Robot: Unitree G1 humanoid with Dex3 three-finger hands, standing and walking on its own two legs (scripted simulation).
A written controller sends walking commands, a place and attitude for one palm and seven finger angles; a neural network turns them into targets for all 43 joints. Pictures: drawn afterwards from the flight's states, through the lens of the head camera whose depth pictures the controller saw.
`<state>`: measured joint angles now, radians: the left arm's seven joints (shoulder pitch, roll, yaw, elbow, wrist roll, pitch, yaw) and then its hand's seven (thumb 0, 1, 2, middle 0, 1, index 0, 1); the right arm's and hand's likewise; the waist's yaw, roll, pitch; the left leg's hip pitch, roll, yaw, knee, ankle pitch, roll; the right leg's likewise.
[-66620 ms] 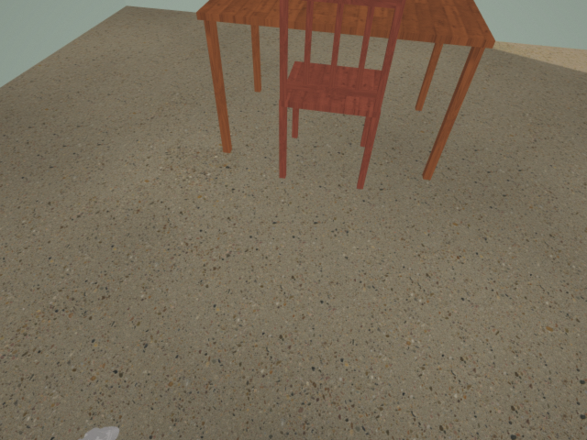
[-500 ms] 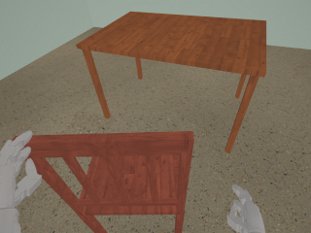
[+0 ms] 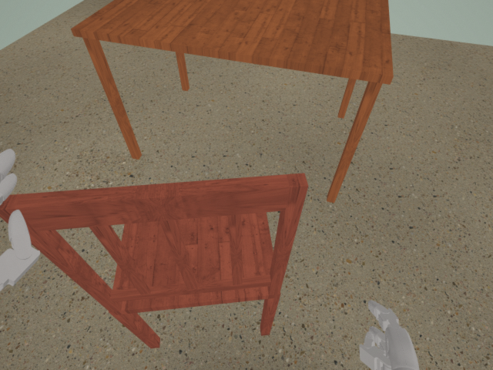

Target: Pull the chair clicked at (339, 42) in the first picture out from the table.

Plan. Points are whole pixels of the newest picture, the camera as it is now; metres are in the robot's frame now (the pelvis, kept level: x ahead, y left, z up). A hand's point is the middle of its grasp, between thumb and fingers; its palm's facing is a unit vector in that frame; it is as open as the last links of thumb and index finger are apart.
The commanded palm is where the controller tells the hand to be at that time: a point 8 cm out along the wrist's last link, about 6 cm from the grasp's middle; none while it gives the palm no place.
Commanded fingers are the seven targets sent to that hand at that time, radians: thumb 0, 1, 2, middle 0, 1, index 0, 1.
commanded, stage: step back with the hand held close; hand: left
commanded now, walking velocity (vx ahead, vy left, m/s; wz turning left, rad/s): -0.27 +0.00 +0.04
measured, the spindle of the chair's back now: (181, 257) +0.32 +0.16 -0.08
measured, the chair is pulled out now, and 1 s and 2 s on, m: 0.64 0.64 0.64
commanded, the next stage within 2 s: stop stepping back and stand still in 1.16 s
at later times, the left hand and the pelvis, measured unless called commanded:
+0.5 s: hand out of the picture +0.14 +0.28 +0.18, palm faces +0.51 -0.74 -0.44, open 7.4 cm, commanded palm +0.09 +0.32 +0.18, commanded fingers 0.00 0.90 0.90 -0.20 -0.30 -0.20 -0.30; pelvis -0.04 +0.01 -0.01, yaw +2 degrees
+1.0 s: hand out of the picture +0.10 +0.29 +0.19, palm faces +0.51 -0.72 -0.47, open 7.4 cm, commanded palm +0.03 +0.33 +0.18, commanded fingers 0.00 0.90 0.90 -0.20 -0.30 -0.20 -0.30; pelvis -0.09 +0.02 -0.02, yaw +4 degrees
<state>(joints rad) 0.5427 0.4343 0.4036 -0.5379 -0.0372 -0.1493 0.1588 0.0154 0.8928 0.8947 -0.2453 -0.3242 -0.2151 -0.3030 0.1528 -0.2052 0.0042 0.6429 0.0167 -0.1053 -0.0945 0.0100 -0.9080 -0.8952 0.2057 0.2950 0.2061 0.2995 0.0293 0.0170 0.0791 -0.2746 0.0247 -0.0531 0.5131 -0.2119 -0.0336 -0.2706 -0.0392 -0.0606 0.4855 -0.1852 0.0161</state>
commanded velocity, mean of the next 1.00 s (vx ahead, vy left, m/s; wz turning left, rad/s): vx -0.35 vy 0.00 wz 0.02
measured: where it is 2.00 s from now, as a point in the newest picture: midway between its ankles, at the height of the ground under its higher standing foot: outside the picture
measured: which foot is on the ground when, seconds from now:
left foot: down 0.00-0.84, up 0.86-0.94, down 0.96-1.00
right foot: down 0.00-0.96, up 0.98-1.00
